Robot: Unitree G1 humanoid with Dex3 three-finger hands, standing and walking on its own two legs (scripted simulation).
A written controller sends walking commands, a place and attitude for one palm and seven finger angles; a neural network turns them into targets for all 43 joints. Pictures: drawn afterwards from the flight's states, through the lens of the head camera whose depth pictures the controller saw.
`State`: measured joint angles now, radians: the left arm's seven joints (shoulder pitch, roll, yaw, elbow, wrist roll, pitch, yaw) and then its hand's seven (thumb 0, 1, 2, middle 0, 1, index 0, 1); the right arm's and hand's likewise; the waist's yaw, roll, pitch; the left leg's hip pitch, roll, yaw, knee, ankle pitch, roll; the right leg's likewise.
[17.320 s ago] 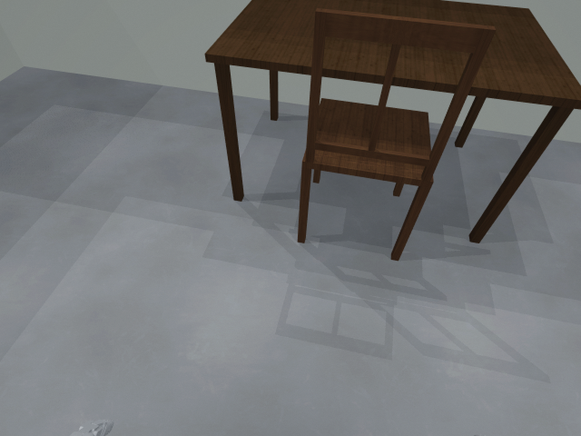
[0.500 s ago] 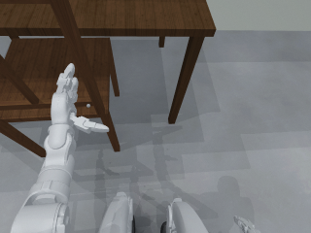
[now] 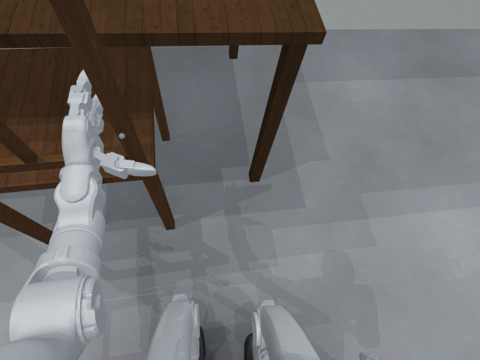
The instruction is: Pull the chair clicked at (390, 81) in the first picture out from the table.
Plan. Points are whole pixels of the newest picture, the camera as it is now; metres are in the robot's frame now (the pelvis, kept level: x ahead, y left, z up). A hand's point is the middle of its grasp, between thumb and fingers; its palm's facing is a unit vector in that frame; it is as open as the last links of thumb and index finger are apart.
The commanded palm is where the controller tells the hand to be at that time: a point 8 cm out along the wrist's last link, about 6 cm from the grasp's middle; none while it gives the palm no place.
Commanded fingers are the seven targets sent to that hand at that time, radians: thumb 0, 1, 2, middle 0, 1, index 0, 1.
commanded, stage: push the fingers through the gap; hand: left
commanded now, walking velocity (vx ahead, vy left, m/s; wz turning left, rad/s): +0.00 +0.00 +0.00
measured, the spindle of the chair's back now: out of the picture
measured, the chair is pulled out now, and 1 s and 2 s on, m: -0.01 -0.01 0.02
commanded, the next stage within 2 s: hook a spindle and tug to test in 0.44 s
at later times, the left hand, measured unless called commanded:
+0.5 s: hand (126, 133) +0.47 +0.17 +0.03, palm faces +0.11 -0.99 -0.02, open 16.9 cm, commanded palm +0.45 +0.21 +0.03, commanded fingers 0.00 -0.50 0.30 -0.06 -0.08 -0.06 -0.08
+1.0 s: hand (127, 130) +0.48 +0.17 +0.03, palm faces +0.12 -0.99 -0.01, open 14.1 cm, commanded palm +0.45 +0.20 +0.03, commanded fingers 0.00 0.00 0.52 -0.48 -1.40 -0.48 -1.40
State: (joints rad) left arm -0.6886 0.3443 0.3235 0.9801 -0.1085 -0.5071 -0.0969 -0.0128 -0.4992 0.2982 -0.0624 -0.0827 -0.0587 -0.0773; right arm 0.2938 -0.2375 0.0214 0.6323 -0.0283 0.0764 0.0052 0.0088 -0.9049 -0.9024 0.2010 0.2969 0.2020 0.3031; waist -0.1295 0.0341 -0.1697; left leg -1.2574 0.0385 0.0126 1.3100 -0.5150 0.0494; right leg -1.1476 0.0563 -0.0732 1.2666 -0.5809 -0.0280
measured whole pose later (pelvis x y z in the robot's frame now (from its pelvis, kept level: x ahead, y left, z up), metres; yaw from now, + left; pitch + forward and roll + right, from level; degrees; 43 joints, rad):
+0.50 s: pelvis +0.00 +0.00 +0.00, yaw +0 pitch +26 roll -4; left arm -0.70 0.34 0.32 1.00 -0.09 -0.52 -0.08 -0.01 -0.50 0.30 -0.06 -0.08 -0.06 -0.08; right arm 0.29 -0.24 0.02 0.62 -0.03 0.11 0.02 0.01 -0.91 -0.90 0.20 0.30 0.20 0.30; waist -0.13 0.03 -0.17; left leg -1.24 0.04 0.01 1.30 -0.51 0.04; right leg -1.13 0.06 -0.07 1.26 -0.58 -0.03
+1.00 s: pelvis +0.00 -0.01 +0.00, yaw +0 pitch +26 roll -4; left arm -0.73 0.36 0.32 1.03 -0.11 -0.52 -0.08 -0.01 -0.40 0.34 -0.30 -0.88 -0.29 -0.87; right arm 0.30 -0.24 0.02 0.63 -0.03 0.09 0.02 0.01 -0.91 -0.90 0.20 0.30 0.20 0.30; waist -0.13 0.04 -0.17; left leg -1.26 0.04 0.00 1.30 -0.51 0.03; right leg -1.15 0.06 -0.08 1.27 -0.58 -0.04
